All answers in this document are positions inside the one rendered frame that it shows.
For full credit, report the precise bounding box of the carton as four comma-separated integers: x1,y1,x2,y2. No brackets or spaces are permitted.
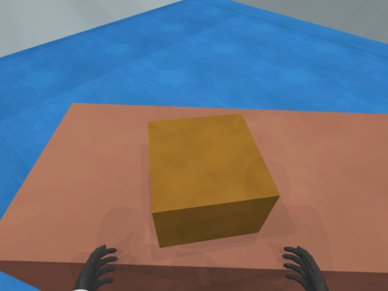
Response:
148,113,280,248

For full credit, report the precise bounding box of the robot right hand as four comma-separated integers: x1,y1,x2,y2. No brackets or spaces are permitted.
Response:
283,246,329,291

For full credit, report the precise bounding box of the pedestal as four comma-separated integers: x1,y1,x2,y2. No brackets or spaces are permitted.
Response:
0,103,388,291

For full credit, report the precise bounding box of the robot left hand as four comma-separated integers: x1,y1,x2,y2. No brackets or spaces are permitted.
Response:
73,245,118,291

